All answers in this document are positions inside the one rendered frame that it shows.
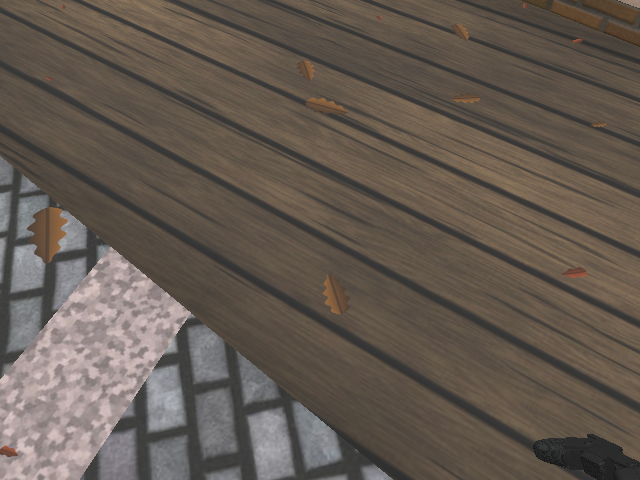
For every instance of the right robot hand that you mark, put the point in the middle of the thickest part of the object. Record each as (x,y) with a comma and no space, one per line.
(598,457)

